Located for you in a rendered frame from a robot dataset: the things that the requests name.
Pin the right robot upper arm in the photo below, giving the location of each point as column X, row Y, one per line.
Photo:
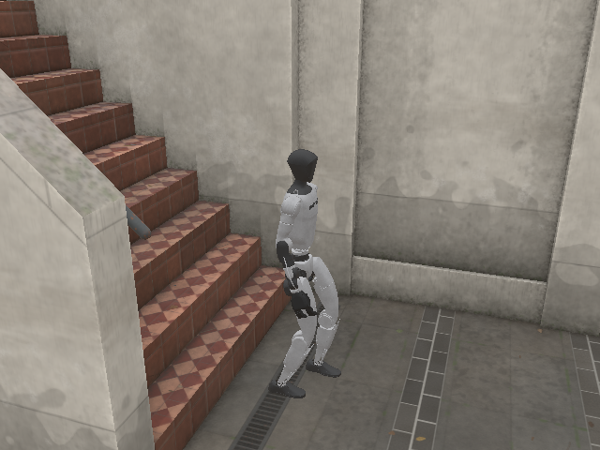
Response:
column 289, row 210

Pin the robot thigh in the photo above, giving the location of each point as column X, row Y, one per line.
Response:
column 308, row 324
column 326, row 289

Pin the robot left thigh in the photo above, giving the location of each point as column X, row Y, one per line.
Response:
column 326, row 289

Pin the robot right thigh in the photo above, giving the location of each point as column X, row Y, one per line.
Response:
column 308, row 324

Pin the right robot forearm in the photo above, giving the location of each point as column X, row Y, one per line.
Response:
column 283, row 251

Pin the right robot hand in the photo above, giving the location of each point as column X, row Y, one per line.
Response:
column 300, row 300

